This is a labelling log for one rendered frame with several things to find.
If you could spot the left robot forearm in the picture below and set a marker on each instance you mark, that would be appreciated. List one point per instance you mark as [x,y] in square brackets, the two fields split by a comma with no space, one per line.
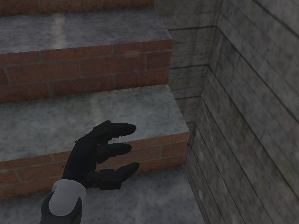
[64,204]

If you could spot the robot left hand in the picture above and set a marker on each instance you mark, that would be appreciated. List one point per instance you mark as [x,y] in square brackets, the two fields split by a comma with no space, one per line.
[81,163]

